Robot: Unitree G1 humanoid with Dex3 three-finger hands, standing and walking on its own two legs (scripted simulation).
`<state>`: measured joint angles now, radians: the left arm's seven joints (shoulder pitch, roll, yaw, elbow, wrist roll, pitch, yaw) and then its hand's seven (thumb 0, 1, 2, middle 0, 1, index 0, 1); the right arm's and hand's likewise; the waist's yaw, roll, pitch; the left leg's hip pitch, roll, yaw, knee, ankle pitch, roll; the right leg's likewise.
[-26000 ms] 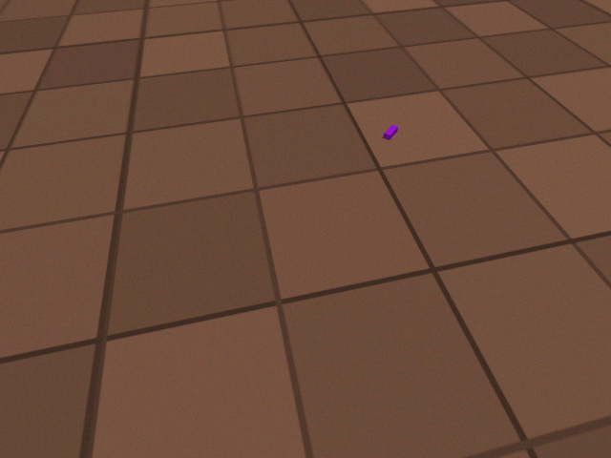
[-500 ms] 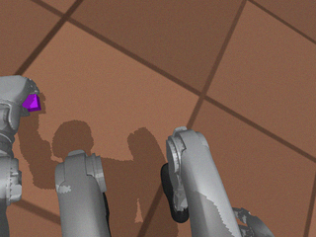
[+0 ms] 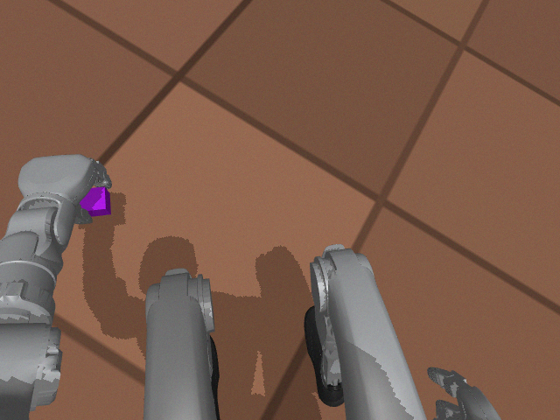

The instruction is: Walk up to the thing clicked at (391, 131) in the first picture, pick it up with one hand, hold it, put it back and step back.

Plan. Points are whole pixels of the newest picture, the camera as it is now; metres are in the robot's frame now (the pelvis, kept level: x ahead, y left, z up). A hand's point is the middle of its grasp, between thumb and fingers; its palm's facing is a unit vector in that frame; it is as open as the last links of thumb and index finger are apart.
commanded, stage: lift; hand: left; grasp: from above
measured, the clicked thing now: (76, 204) +0.45 +0.29 -0.17
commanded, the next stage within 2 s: hold in 1.20 s
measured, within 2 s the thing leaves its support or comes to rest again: neither
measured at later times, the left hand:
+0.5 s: hand out of the picture +0.37 +0.26 +0.07, palm faces -0.43 -0.08 -0.90, open 6.8 cm
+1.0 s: hand out of the picture +0.37 +0.24 +0.22, palm faces -0.45 -0.08 -0.89, open 6.8 cm
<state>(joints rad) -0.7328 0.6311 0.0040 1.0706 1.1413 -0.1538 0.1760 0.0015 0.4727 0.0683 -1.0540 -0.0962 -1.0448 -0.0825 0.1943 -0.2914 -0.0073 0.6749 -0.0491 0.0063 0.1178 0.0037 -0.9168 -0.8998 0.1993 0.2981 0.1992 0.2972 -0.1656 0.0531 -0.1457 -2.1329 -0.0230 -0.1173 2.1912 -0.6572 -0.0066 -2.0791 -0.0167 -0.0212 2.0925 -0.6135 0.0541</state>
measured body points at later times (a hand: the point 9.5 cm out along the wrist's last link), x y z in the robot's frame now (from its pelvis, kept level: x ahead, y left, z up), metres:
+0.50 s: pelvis +0.01 +0.00 +0.16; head +0.14 +0.02 +0.59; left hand +0.39 +0.26 +0.13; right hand +0.15 -0.26 +0.04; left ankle +0.09 +0.12 -0.36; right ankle +0.12 -0.15 -0.36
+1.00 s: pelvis +0.05 -0.01 +0.30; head +0.12 +0.00 +0.74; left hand +0.39 +0.24 +0.27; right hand +0.16 -0.27 +0.18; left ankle +0.08 +0.12 -0.36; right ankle +0.11 -0.15 -0.36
